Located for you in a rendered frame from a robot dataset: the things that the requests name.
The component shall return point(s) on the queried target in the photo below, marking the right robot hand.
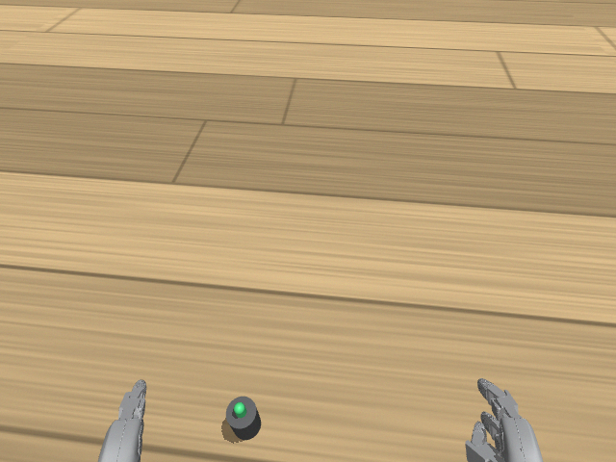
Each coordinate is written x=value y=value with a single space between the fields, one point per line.
x=514 y=437

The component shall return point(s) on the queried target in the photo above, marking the bottle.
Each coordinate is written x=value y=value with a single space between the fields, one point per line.
x=243 y=417

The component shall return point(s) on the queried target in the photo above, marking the left robot hand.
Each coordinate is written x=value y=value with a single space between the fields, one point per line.
x=123 y=440

